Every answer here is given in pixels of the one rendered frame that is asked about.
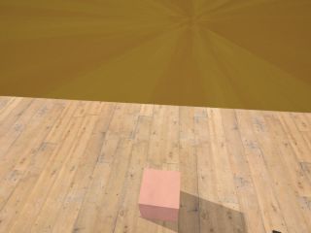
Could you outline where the carton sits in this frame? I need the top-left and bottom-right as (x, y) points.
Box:
(138, 168), (181, 222)

